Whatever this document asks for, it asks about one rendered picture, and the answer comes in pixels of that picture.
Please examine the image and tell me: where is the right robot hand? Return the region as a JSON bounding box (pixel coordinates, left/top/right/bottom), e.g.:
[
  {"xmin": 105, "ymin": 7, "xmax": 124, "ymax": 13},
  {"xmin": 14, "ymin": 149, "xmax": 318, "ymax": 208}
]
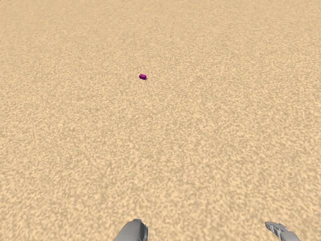
[{"xmin": 265, "ymin": 221, "xmax": 300, "ymax": 241}]

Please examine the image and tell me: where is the small box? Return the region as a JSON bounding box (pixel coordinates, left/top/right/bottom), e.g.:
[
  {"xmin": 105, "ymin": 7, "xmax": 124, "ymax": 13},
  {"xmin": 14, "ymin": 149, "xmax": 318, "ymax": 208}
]
[{"xmin": 139, "ymin": 74, "xmax": 146, "ymax": 80}]

